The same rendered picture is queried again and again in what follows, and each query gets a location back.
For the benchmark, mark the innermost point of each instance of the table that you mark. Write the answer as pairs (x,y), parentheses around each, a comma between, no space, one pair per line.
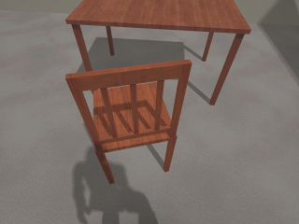
(213,16)

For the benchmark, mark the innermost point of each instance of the chair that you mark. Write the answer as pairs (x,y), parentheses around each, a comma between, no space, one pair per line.
(130,116)

